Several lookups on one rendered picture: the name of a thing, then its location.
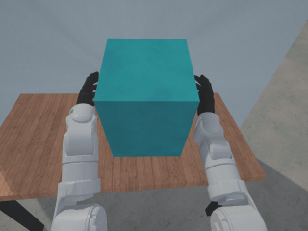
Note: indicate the right robot forearm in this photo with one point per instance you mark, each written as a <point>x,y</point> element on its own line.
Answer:
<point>225,184</point>

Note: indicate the robot right hand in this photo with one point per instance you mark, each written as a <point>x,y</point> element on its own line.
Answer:
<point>206,95</point>

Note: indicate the carton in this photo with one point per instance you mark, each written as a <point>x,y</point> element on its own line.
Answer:
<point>146,96</point>

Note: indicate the robot right upper arm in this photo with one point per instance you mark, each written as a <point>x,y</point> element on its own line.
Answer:
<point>236,218</point>

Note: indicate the left robot forearm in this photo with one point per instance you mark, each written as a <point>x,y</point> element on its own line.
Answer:
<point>79,158</point>

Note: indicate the robot left upper arm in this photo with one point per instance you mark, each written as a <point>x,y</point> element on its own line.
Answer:
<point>83,217</point>

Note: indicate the robot left hand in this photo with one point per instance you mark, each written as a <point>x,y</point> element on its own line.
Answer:
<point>86,93</point>

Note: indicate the table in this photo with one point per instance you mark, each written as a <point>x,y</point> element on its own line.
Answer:
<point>31,155</point>

